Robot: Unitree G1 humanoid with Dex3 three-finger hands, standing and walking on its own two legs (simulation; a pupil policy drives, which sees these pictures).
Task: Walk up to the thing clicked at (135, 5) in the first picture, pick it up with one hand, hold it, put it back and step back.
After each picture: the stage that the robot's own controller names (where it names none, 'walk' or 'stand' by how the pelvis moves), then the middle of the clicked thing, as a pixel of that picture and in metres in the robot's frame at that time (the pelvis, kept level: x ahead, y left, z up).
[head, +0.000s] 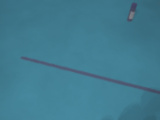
stand; (131, 12) +1.91 -0.68 -0.65
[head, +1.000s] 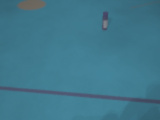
walk; (105, 21) +1.86 -0.18 -0.62
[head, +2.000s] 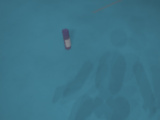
walk; (66, 39) +1.29 +0.24 -0.64
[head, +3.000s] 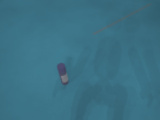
walk; (63, 74) +0.85 +0.24 -0.65
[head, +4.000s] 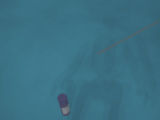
walk; (64, 105) +0.59 +0.19 -0.65
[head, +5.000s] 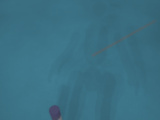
stand; (56, 116) +0.45 +0.20 -0.64
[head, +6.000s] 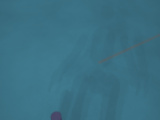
stand; out of the picture +0.42 +0.16 -0.65
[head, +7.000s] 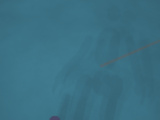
stand; out of the picture +0.40 +0.16 -0.64
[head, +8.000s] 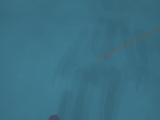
stand; out of the picture +0.38 +0.18 -0.65
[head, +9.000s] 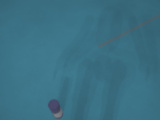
stand; (56, 109) +0.41 +0.22 -0.64
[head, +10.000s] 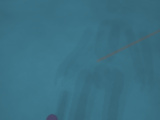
stand; out of the picture +0.38 +0.20 -0.65
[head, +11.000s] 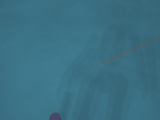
stand; out of the picture +0.42 +0.19 -0.66
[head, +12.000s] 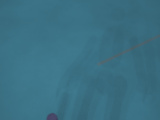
stand; out of the picture +0.43 +0.22 -0.66
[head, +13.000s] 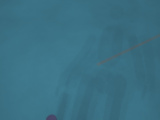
stand; out of the picture +0.41 +0.22 -0.66
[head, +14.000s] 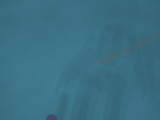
go down; out of the picture +0.41 +0.22 -0.66
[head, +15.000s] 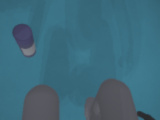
go down; (26, 43) +0.51 +0.19 -0.31
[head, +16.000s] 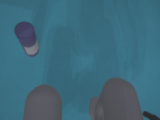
approach; (29, 42) +0.52 +0.18 -0.29
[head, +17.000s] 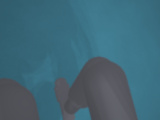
close in; out of the picture +0.52 +0.24 -0.19
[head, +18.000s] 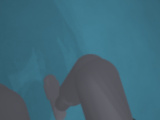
close; out of the picture +0.52 +0.25 -0.18
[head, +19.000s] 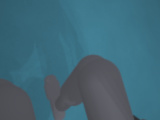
lift; out of the picture +0.48 +0.23 -0.19
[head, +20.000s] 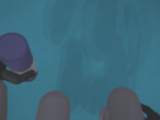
lift; (22, 63) +0.37 +0.20 -0.04
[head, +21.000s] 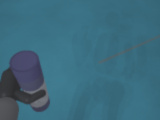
hold; (34, 86) +0.31 +0.17 +0.06
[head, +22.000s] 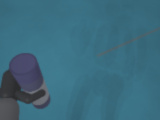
hold; (34, 85) +0.33 +0.17 +0.03
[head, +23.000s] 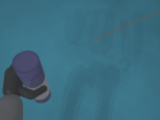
crouch; (35, 81) +0.35 +0.16 -0.01
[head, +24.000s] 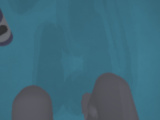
lower; out of the picture +0.51 +0.20 -0.06
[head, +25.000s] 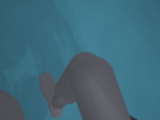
lower; out of the picture +0.51 +0.24 -0.19
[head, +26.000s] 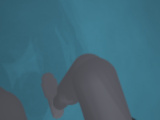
lower; out of the picture +0.51 +0.24 -0.20
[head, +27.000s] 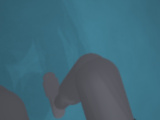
lower; out of the picture +0.50 +0.24 -0.20
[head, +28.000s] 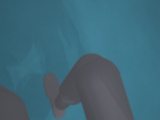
lower; out of the picture +0.50 +0.24 -0.19
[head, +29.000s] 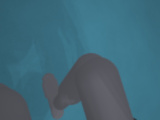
open; out of the picture +0.50 +0.22 -0.20
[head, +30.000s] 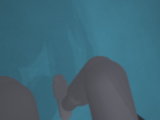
stand; out of the picture +0.50 +0.22 -0.19
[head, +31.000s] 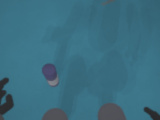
walk; (51, 76) +0.47 +0.15 -0.44
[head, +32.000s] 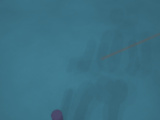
stand; out of the picture +0.43 +0.15 -0.60
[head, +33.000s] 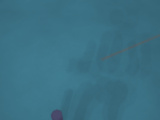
stand; out of the picture +0.43 +0.15 -0.60
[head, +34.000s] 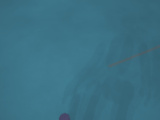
stand; out of the picture +0.44 +0.14 -0.65
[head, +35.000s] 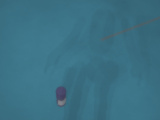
walk; (61, 97) +0.49 +0.09 -0.64
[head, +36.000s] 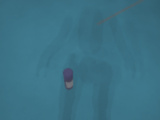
walk; (68, 79) +0.61 +0.10 -0.63
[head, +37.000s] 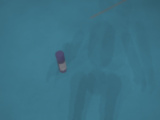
walk; (61, 62) +0.83 +0.22 -0.63
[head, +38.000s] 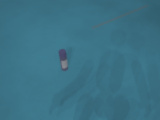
stand; (63, 60) +1.05 +0.24 -0.64
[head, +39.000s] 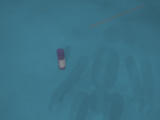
stand; (61, 59) +1.05 +0.21 -0.66
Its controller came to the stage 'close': yes
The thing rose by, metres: 0.68
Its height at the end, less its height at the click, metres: +0.00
